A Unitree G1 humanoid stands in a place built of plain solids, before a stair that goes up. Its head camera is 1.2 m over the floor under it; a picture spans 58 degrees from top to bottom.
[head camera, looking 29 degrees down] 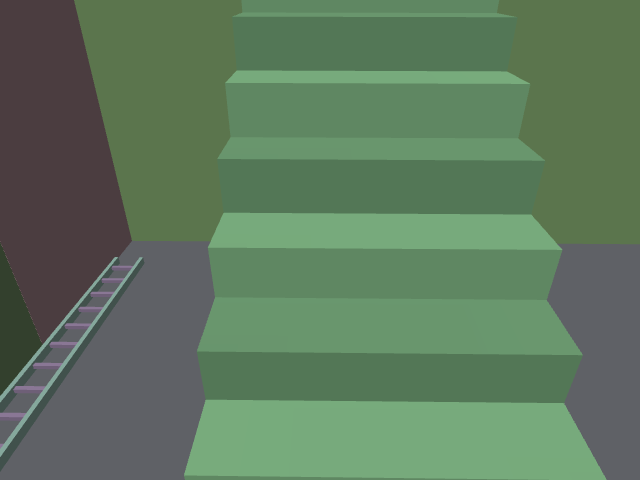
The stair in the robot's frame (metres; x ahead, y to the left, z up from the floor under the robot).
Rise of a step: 0.19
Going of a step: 0.22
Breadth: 1.02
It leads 1 degrees to the right of straight ahead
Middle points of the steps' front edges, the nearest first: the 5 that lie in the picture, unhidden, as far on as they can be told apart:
0.86 -0.18 0.38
1.08 -0.19 0.57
1.30 -0.19 0.77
1.52 -0.19 0.96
1.74 -0.19 1.15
